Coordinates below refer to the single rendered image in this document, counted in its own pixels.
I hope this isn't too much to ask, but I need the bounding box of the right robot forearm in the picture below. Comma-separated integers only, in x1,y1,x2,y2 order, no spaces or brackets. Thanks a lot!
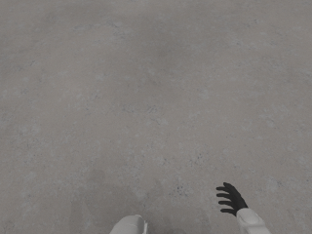
236,208,272,234

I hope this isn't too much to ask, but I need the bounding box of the left robot thigh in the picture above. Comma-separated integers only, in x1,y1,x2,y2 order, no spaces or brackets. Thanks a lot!
109,215,148,234

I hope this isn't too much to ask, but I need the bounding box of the robot right hand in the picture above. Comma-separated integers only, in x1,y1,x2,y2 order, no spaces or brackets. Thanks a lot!
216,182,249,216

